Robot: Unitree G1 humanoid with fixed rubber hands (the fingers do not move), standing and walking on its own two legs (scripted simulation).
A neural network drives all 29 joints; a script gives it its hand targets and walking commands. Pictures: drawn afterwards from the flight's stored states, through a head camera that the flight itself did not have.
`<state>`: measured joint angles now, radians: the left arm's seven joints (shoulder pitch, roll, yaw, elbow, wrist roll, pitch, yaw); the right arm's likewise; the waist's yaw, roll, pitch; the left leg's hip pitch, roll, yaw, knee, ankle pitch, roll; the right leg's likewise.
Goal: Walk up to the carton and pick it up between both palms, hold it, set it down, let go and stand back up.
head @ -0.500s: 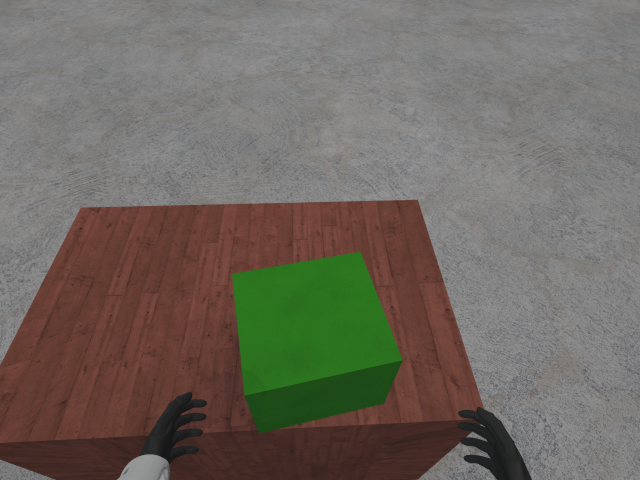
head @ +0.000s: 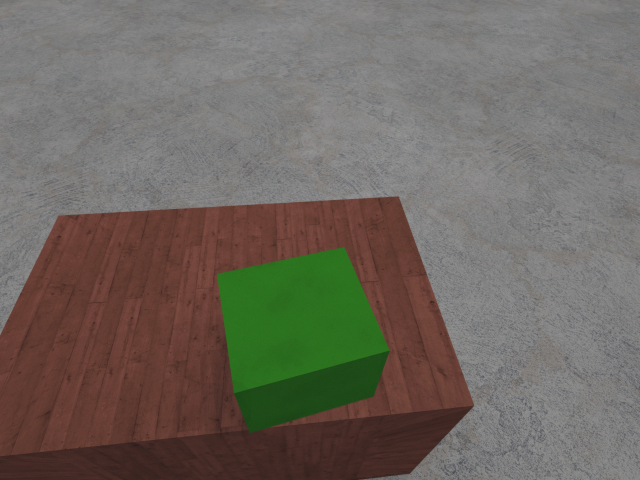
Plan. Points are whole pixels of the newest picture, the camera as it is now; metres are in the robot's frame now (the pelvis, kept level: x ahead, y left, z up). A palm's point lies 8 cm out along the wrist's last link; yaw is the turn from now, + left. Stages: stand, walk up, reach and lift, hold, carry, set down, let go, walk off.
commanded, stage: stand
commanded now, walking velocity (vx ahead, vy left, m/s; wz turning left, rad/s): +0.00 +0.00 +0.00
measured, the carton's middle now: (298, 337) +0.36 +0.05 -0.12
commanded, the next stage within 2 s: none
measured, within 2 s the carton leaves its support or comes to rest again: neither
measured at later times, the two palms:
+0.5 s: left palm out of the picture -0.01 +0.25 -0.14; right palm out of the picture -0.03 -0.20 -0.14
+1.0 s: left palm out of the picture -0.03 +0.24 -0.15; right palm out of the picture -0.05 -0.16 -0.14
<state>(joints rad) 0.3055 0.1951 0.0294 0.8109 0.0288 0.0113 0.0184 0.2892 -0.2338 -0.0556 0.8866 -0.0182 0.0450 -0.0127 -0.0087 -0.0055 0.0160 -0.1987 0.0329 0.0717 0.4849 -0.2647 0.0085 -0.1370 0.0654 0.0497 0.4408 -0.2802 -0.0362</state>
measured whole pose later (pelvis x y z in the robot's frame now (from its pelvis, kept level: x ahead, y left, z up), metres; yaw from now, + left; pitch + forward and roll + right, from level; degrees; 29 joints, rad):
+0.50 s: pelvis -0.01 +0.03 +0.00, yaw -1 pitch -2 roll +0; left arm 0.32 0.16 0.00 1.06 0.01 0.00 0.04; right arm 0.33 -0.17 -0.04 1.07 -0.02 0.02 -0.03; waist -0.02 -0.01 0.01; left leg -0.15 -0.01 0.10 0.39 -0.21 0.05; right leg -0.12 0.02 0.09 0.39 -0.24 0.01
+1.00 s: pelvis +0.00 +0.05 +0.00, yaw -2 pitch -1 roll +0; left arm 0.33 0.10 -0.03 1.18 0.01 0.00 0.05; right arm 0.35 -0.11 -0.02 1.13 -0.01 0.00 -0.03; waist -0.02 -0.01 0.01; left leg -0.15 -0.04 0.11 0.39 -0.22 0.08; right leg -0.13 -0.01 0.11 0.40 -0.26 0.04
